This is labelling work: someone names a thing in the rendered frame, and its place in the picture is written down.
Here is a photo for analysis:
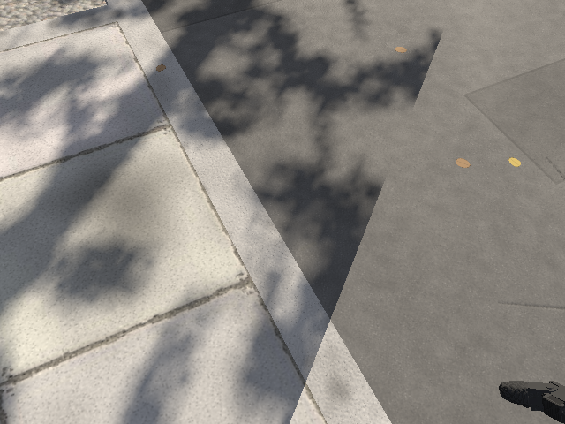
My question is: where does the right robot hand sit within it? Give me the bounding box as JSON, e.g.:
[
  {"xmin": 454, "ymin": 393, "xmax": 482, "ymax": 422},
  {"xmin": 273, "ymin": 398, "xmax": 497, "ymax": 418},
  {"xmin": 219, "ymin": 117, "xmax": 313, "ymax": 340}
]
[{"xmin": 499, "ymin": 381, "xmax": 565, "ymax": 424}]

